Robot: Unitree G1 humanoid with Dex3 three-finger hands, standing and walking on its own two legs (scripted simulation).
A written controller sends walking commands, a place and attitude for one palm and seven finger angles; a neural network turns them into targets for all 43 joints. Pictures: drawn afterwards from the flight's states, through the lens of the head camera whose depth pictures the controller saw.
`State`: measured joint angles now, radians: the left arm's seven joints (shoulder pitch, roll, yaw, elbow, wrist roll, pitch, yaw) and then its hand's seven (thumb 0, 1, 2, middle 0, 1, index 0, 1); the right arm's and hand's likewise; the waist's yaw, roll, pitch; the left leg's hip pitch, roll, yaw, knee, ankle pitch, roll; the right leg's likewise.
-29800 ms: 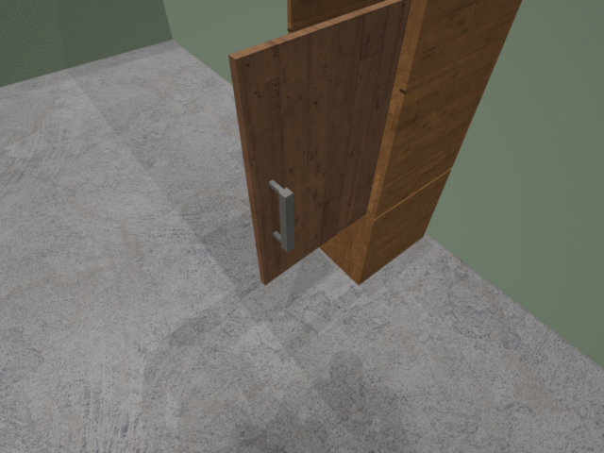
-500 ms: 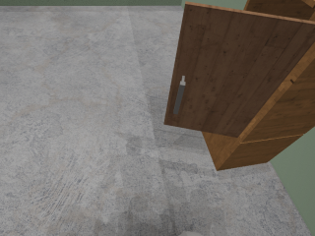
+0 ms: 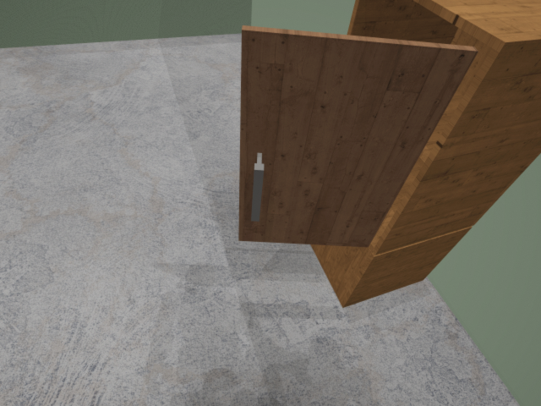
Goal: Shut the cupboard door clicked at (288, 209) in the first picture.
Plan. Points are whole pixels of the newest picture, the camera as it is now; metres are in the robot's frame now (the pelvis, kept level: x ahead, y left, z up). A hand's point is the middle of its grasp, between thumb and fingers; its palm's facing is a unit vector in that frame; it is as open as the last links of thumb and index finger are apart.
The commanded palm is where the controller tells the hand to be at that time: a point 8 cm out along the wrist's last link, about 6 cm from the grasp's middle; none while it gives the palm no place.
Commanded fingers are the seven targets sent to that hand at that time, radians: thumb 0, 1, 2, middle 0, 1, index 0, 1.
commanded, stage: take the last steps up to it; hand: left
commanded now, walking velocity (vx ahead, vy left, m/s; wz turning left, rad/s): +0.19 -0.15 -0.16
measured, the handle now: (257, 188) +0.58 +0.05 -0.08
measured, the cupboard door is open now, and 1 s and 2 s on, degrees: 70 70 70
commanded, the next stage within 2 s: come to a stop and stand still in 0.22 s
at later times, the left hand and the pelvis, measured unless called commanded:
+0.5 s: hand (233, 359) +0.23 +0.06 -0.16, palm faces -0.12 -0.97 -0.21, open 7.4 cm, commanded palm none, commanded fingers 0.00 0.90 0.90 -0.20 -0.30 -0.20 -0.30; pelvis +0.11 -0.10 +0.00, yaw -4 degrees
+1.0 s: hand out of the picture +0.14 +0.13 -0.16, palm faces +0.03 -0.97 -0.22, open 7.4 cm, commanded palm none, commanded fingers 0.00 0.90 0.90 -0.20 -0.30 -0.20 -0.30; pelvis +0.11 -0.07 +0.01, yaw -3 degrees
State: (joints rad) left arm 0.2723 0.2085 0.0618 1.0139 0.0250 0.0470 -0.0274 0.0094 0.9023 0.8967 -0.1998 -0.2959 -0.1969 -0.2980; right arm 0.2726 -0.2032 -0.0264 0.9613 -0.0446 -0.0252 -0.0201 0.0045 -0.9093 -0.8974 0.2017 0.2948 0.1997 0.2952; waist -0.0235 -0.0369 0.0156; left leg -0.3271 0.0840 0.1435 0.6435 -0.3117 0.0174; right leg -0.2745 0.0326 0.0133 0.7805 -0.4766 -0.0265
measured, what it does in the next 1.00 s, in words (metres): walks ahead: right foot, then left foot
